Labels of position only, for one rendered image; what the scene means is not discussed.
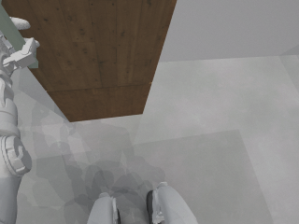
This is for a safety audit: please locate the handle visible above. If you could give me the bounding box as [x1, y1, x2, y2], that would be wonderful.
[0, 0, 38, 69]

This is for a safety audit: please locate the robot left hand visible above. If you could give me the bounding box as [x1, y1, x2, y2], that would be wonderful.
[0, 17, 40, 77]

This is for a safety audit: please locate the cupboard door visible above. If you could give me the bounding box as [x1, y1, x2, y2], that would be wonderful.
[1, 0, 172, 91]

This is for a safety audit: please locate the robot left upper arm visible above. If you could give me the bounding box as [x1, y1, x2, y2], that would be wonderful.
[0, 135, 33, 224]

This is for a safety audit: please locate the right robot foot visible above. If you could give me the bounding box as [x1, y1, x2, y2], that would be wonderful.
[146, 190, 162, 224]

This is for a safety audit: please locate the robot left forearm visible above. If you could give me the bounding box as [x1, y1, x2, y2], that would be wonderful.
[0, 70, 21, 140]

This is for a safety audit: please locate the right robot thigh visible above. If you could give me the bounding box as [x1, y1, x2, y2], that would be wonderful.
[152, 186, 198, 224]

